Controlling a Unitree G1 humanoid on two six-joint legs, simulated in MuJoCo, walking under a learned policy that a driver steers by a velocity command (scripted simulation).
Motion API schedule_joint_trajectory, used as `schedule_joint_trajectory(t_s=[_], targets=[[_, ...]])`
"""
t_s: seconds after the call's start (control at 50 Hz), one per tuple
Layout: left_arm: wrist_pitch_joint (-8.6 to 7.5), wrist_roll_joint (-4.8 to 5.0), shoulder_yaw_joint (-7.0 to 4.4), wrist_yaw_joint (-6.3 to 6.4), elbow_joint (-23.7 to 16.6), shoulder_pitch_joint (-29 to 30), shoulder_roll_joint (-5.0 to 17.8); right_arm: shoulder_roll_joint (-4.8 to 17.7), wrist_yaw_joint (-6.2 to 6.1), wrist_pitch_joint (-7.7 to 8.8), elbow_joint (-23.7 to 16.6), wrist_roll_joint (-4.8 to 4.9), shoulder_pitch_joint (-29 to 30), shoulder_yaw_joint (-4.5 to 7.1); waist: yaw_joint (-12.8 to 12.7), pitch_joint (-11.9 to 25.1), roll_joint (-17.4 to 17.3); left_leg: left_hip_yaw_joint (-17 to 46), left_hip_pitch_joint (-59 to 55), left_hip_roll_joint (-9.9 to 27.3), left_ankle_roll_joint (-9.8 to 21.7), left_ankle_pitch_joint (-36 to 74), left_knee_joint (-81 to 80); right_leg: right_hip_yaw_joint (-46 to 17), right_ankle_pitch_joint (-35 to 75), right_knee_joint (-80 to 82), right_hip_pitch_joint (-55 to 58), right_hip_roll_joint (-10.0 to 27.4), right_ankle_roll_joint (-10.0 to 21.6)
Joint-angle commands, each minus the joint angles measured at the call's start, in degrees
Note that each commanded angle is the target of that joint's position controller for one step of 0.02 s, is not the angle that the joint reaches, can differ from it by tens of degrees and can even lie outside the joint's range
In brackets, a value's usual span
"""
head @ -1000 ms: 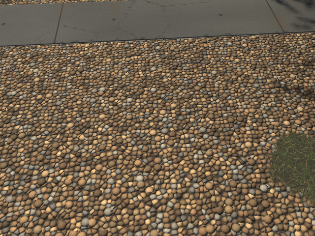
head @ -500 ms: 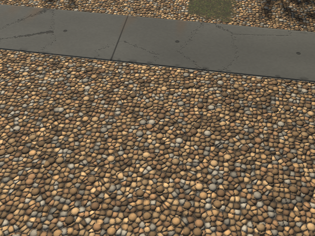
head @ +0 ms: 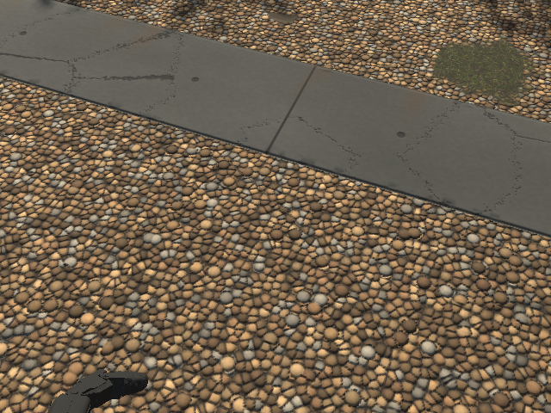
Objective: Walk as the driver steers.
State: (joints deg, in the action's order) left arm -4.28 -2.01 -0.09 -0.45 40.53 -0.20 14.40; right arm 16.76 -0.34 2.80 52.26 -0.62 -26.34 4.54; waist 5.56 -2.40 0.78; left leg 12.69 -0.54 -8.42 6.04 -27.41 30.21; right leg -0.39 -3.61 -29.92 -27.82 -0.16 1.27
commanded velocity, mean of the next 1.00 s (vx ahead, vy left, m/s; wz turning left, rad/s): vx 0.50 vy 0.00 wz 0.60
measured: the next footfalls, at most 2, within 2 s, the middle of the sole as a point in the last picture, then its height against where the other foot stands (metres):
left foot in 0.52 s outside the picture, level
right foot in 1.06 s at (198, 304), level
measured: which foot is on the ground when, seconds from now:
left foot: up 0.00-0.50, down 0.52-1.00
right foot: down 0.00-0.54, up 0.56-1.00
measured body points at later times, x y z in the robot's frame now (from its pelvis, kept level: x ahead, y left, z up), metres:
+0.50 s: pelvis +0.25 +0.03 +0.01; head +0.28 +0.05 +0.45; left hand +0.15 +0.28 -0.13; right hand +0.53 -0.12 -0.08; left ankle +0.34 +0.14 -0.71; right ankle +0.12 -0.12 -0.72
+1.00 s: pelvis +0.50 +0.14 +0.01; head +0.53 +0.16 +0.46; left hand +0.57 +0.45 -0.07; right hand +0.64 -0.12 -0.10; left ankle +0.34 +0.14 -0.72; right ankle +0.70 +0.11 -0.69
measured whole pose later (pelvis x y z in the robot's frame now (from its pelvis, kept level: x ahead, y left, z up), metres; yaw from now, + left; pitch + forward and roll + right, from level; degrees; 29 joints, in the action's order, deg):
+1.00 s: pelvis +0.50 +0.14 +0.01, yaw +35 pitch +2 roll +1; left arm -1.3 -1.8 -1.0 -1.6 38.2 -2.7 15.1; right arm 16.5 -0.2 2.5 46.9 -0.8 -26.6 3.9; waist 5.6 -1.3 1.8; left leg 11.8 -1.2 -8.3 6.2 -20.4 18.5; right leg -1.4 -4.7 -35.5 -33.8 2.3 -1.6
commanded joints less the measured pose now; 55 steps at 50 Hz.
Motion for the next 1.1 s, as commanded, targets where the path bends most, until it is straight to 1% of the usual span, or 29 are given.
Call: schedule_joint_trajectory(t_s=[0.02, 0.04, 0.06, 0.08, 0.14, 0.2, 0.26, 0.34, 0.42, 0.46, 0.48, 0.5, 0.52, 0.54, 0.56, 0.58, 0.6, 0.62, 0.64, 0.68, 0.74, 0.82, 0.94, 1.0, 1.02, 1.04, 1.06, 1.08, 1.1], targets=[[-0.24, -1.73, -5.38, 1.78, 0.66, -21.2, 18.48, 1.13, 0.51, 1.47, -8.23, 2.15, -3.05, -0.1, -7.86, 22.33, 18.05, -5.01, 31.79, -1.6, -0.96, -6.08, 39.38, -42.41, -16.21, 12.61, 45.17, 27.31, 11.05], [0.51, -0.53, -4.85, 1.39, -0.03, -17.32, 13.09, 6.07, -0.04, 0.44, -6.21, -0.15, -2.06, 0.34, -6.61, 15.84, 8.8, -5.05, 36.43, 4.39, -0.46, -1.52, 44.49, -42.82, -23.71, 13.17, 38.36, 25.47, 11.37], [0.61, 0.03, -3.61, 1.22, -0.68, -13.65, 7.85, 6.37, 0.46, 0.07, -6.27, -0.65, 2.15, 0.49, -6.51, 8.06, 2.55, -6.08, 36.34, 6.63, -0.87, 4.39, 43.18, -32.32, -22.61, 14.2, 30.17, 22.44, 10.09], [0.48, -0.11, -3.06, 1.0, -0.27, -12.29, 5.81, 5.26, 0.92, -0.14, -6.65, -0.66, 4.43, 0.29, -6.05, 4.18, 0.52, -6.77, 35.24, 8.38, -1.41, 7.37, 40.74, -23.92, -15.84, 15.72, 24.79, 19.36, 8.79], [-0.85, 0.5, -2.99, 0.9, 2.01, -14.64, 5.73, 3.72, 2.45, -1.96, -7.54, -1.47, 5.47, 0.04, -4.79, 2.36, 5.46, -8.34, 32.71, 10.52, -2.56, 9.47, 37.97, -11.04, -1.97, 18.29, 19.36, 15.37, 7.09], [-2.04, 1.1, -3.47, 0.38, 3.23, -16.58, 6.37, 2.75, 3.35, -2.77, -9.91, -1.47, 10.12, -0.35, -4.78, 1.79, 4.81, -8.89, 37.3, 11.77, -3.21, 13.3, 36.34, -5.22, 3.73, 20.53, 20.49, 15.9, 8.06], [-1.94, 0.92, -3.68, 0.32, 4.36, -18.21, 6.48, 2.11, 3.95, -2.77, -12.35, -1.43, 16.0, -0.79, -5.53, 0.21, 4.25, -10.06, 41.24, 12.5, -4.12, 18.96, 30.53, 0.65, 6.39, 21.64, 21.81, 14.99, 7.97], [-1.77, 0.96, -4.03, 0.35, 5.37, -19.6, 7.4, 0.42, 4.95, -2.25, -15.04, -1.23, 23.54, -1.91, -7.12, -1.23, 4.18, -13.98, 37.48, 12.46, -3.63, 26.61, 16.2, 7.46, 8.38, 21.41, 22.27, 13.75, 6.48], [-0.84, 0.94, -4.63, 0.92, 6.94, -22.89, 9.33, 1.06, 5.32, -2.26, -17.25, -1.77, 28.25, -2.0, -8.46, -2.39, 4.07, -17.94, 34.93, 11.15, -1.18, 21.42, 7.99, 10.37, 14.29, 18.73, 28.27, 15.92, 5.39], [0.07, 0.81, -4.9, 1.27, 7.65, -23.72, 10.77, 1.8, 4.85, -2.32, -17.4, -2.18, 27.18, -1.6, -7.57, -0.85, 4.85, -20.09, 30.88, 8.11, 0.9, 15.06, 5.58, 12.64, 29.95, 11.99, 31.67, 16.39, 4.59], [0.61, 0.75, -5.07, 1.42, 7.88, -23.94, 11.73, 2.51, 4.48, -2.19, -16.68, -2.35, 24.01, -1.16, -6.05, 1.54, 5.3, -20.87, 26.63, 5.82, 2.21, 12.03, 4.56, 13.64, 38.56, 5.32, 32.69, 16.44, 4.33], [1.19, 0.9, -5.1, 1.49, 7.74, -23.69, 12.28, 3.55, 3.95, -1.72, -14.73, -2.53, 17.18, -0.43, -3.03, 5.62, 4.53, -21.04, 18.6, 3.25, 3.79, 11.52, 1.81, 14.73, 41.37, -5.1, 31.27, 15.97, 3.9], [1.44, 0.8, -4.85, 1.45, 6.74, -23.09, 11.84, 5.97, 3.06, -1.29, -11.35, -2.99, 6.82, 0.87, 1.53, 11.7, 1.09, -17.25, 4.05, 3.97, 5.95, 12.38, -1.3, 15.7, 32.23, -19.83, 23.0, 14.67, 2.16], [1.15, 1.4, -3.33, 0.6, 2.76, -25.01, 5.66, 12.83, 2.11, -1.35, -11.38, -2.99, 3.56, 2.67, 0.29, 18.77, -11.0, 8.3, -14.86, 21.4, 11.81, 4.05, -3.45, 15.44, -5.49, -39.48, 0.8, 9.14, -0.95], [0.76, 0.65, -3.78, 0.07, -0.46, -20.23, 7.47, 15.67, 1.54, -1.89, -13.09, -0.85, 2.76, 3.36, 1.04, 22.5, -12.24, 33.0, -19.63, 29.34, 17.07, 10.53, -12.76, 5.43, -29.08, -51.35, -12.67, 0.0, -3.01], [0.55, 0.52, -3.97, -0.11, -1.88, -13.48, 8.68, 14.12, 0.97, -2.27, -11.61, -0.41, 2.98, 3.09, 1.82, 14.37, -5.04, 22.57, -16.24, 26.69, 15.25, 17.31, -12.96, -0.2, -23.1, -51.52, -18.81, 3.59, -2.25], [-0.09, 1.13, -3.3, -0.15, -1.7, -13.84, 7.32, 11.09, 0.54, -2.08, -10.91, 0.0, 5.58, 2.35, -0.82, 7.93, -3.48, 14.8, -7.76, 24.91, 13.55, 24.75, -12.9, -0.03, -17.84, -46.66, -17.07, 5.85, -1.89], [-0.05, 0.88, -3.28, -0.04, -0.63, -15.21, 7.12, 8.67, 0.41, -1.71, -10.99, 0.0, 8.33, 1.63, -3.79, 4.63, -1.3, 9.51, -0.62, 21.37, 10.95, 30.69, -13.63, -0.28, -16.25, -41.2, -12.71, 7.5, -1.88], [0.84, -0.11, -3.31, -0.04, -0.25, -16.81, 7.15, 7.22, 0.3, -1.34, -11.25, 0.41, 10.64, 1.09, -6.24, 3.33, -1.67, 5.98, 4.77, 18.6, 9.81, 34.43, -14.46, -0.57, -16.2, -38.46, -8.59, 8.1, -2.44], [2.74, -1.0, -3.32, -0.43, 0.31, -18.84, 6.81, 6.16, 0.67, -0.26, -11.7, 0.6, 11.47, 0.62, -7.8, 4.81, -2.79, 3.38, 8.58, 16.23, 9.93, 37.82, -15.6, -0.01, -15.65, -36.11, -4.61, 7.82, -3.48], [3.63, -0.74, -3.12, -0.73, -1.13, -14.66, 5.62, 7.73, 0.9, 0.36, -10.61, 0.41, 8.36, 1.15, -6.89, 3.03, -2.61, 3.19, 10.7, 14.77, 10.0, 33.3, -18.17, 0.62, -10.36, -30.42, -7.3, 7.33, -4.52], [3.5, -0.59, -2.96, -0.69, -3.94, -5.26, 5.58, 7.69, 0.87, 0.44, -9.27, 0.46, 3.35, 1.23, -3.5, 0.28, -3.67, 5.35, 7.02, 14.48, 8.98, 29.58, -18.95, -0.16, -2.33, -20.07, -12.84, 6.48, -4.97], [2.21, 0.22, -2.31, -1.23, -7.49, 3.74, 5.72, 8.84, 0.07, 0.43, -8.25, -0.13, -1.38, 1.57, -0.38, -0.3, -4.48, 8.07, 0.9, 15.38, 7.59, 38.23, -13.65, -0.45, 0.65, -7.99, -11.0, 2.74, -3.54], [1.55, 0.46, -2.73, -0.78, -6.48, -1.86, 7.17, 9.96, -0.39, 0.43, -8.87, -0.3, 1.93, 1.75, -3.82, 0.55, -5.7, 9.09, 3.37, 15.74, 4.45, 43.13, -9.95, -0.41, -2.99, -2.1, 1.37, 0.68, -1.32], [1.25, 0.39, -3.29, -0.25, -4.77, -7.03, 8.25, 10.13, -0.23, 0.66, -8.88, -0.32, 2.89, 1.69, -5.96, 2.6, -5.46, 8.34, 4.59, 14.81, 3.26, 49.59, -5.31, 0.79, -5.09, -0.96, 9.07, -1.05, -0.2], [0.59, 0.05, -3.95, 0.4, -2.54, -14.45, 9.39, 9.54, 0.14, 0.96, -8.43, 0.01, 3.26, 1.39, -9.76, 6.38, -2.69, 5.19, 6.22, 11.51, 1.86, 51.8, 4.8, 1.08, -3.77, 2.67, 19.0, -0.78, 1.27], [0.01, -1.03, -4.74, 1.3, -1.77, -23.04, 12.66, 6.16, 0.56, 1.41, -9.32, 0.35, 2.55, 0.34, -13.0, 13.78, 2.0, 1.72, 12.58, 8.18, 0.52, 39.76, 19.98, -9.42, -13.44, 4.38, 31.45, 9.45, 4.02], [0.4, -1.84, -6.12, 1.46, -1.41, -25.0, 18.74, 1.44, 0.61, 1.37, -10.45, 1.76, -4.86, -0.5, -9.21, 20.05, 16.78, -4.51, 29.33, -1.94, -2.02, 1.43, 36.8, -38.05, -18.17, 10.83, 44.01, 24.32, 11.41], [1.02, -0.2, -5.66, 0.83, -1.18, -21.88, 14.58, 5.3, 0.13, 0.96, -8.59, -0.49, -4.54, -0.36, -7.6, 15.58, 10.6, -3.26, 35.29, 1.77, -1.4, -0.78, 42.38, -45.54, -24.35, 14.32, 38.65, 24.02, 12.27]])
Velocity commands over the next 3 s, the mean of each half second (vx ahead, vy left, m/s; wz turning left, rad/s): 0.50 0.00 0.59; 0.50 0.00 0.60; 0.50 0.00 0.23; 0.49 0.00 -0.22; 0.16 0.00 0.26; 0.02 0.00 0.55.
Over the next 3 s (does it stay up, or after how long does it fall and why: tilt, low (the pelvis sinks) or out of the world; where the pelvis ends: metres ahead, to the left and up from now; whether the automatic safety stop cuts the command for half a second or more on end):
stays up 1.00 0.54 0.02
